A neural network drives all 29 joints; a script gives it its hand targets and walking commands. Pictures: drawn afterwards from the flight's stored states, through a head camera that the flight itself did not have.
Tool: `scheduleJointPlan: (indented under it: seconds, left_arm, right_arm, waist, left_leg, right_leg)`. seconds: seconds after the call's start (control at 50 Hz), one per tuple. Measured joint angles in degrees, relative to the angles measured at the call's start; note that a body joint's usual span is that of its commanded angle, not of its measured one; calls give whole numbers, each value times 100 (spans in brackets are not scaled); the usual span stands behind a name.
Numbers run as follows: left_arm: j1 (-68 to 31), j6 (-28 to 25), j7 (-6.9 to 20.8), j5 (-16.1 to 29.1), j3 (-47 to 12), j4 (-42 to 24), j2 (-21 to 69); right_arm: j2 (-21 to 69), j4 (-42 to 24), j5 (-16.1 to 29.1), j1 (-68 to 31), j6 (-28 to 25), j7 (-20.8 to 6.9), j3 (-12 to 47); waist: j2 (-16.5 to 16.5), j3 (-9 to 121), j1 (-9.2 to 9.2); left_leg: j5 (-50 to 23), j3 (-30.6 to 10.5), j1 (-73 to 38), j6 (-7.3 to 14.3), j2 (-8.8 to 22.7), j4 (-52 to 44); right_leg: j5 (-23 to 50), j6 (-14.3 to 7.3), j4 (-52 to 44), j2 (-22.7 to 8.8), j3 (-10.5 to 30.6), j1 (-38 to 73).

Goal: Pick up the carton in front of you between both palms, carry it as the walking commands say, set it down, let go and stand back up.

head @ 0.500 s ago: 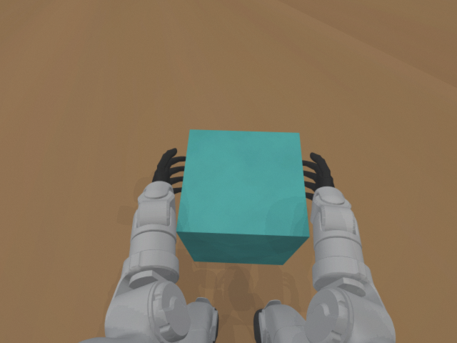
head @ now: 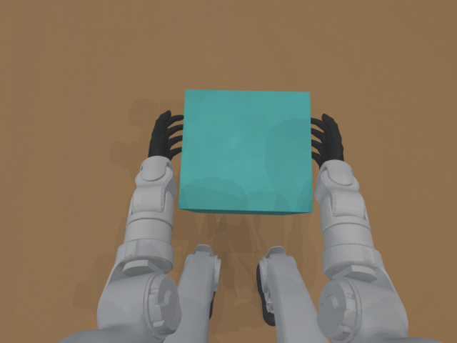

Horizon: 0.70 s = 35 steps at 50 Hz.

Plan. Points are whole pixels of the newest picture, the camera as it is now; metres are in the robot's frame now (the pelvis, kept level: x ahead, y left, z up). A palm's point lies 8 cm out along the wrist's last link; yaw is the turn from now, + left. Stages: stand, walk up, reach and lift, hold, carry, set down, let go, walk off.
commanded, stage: set down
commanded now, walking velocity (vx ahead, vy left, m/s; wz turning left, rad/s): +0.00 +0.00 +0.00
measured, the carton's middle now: (243, 163) +0.42 +0.00 -0.16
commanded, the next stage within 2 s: none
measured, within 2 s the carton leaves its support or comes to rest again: rests again in 1.44 s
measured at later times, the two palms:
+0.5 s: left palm (179, 166) +0.44 +0.15 -0.24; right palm (305, 166) +0.44 -0.15 -0.24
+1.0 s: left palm (188, 169) +0.47 +0.15 -0.38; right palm (291, 169) +0.47 -0.15 -0.39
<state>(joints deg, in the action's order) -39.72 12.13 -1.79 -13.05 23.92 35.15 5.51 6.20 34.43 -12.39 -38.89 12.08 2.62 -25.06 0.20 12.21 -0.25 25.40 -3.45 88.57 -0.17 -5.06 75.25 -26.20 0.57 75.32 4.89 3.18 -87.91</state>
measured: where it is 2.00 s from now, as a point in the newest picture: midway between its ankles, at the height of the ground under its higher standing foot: (237, 302)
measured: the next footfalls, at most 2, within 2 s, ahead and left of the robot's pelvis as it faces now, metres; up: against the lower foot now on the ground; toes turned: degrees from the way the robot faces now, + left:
none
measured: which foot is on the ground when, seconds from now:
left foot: down 0.00-1.00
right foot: down 0.00-1.00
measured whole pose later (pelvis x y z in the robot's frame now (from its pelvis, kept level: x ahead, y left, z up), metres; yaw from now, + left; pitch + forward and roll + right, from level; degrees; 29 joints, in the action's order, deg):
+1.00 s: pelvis -0.04 +0.00 -0.23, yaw +0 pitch +41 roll +0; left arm -69.5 10.4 -7.9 -0.2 17.2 48.5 -8.2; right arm -9.4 49.9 0.4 -70.2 10.4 7.9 -15.6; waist 0.1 -9.6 0.5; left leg 33.0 -1.8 130.0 -3.1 -8.0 121.7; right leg -33.8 2.6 122.2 8.6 1.6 -129.7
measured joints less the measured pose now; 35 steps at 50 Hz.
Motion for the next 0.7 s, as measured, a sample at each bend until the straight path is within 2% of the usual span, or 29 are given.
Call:
scheduleJointPlan:
  seconds: [0.14,0.42,0.7]
  left_arm:
    - [-349,-125,-118,77,-22,280,-130]
    - [-1333,-147,-366,555,-268,566,-573]
    - [-2431,-54,-416,584,-149,1089,-931]
  right_arm:
    - [-204,327,61,-390,-112,31,20]
    - [-700,720,525,-1438,-162,205,247]
    - [-1089,1288,570,-2555,-78,278,229]
  waist:
    - [-14,117,8]
    - [1,-465,8]
    - [29,-1164,23]
  left_leg:
    - [200,17,943,-20,-71,777]
    - [412,19,2520,-132,-210,2350]
    - [481,69,3618,-248,-297,3522]
  right_leg:
    - [-210,50,785,59,20,-941]
    - [-435,140,2362,205,-18,-2512]
    - [-502,198,3565,325,-60,-3634]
